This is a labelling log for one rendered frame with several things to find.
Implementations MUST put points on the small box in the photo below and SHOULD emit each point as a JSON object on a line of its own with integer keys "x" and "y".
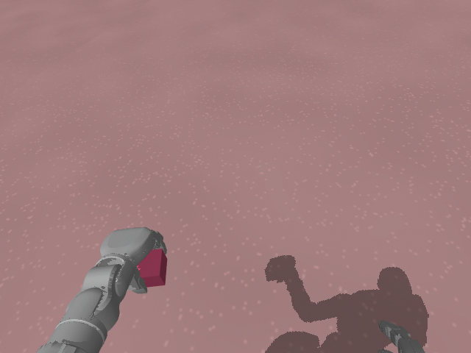
{"x": 153, "y": 268}

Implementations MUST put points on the left robot hand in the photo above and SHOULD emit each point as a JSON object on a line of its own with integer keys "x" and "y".
{"x": 135, "y": 244}

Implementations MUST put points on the right robot hand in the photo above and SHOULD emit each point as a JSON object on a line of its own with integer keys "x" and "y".
{"x": 400, "y": 337}

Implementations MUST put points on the left robot arm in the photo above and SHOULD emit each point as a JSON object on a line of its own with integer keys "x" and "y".
{"x": 95, "y": 309}

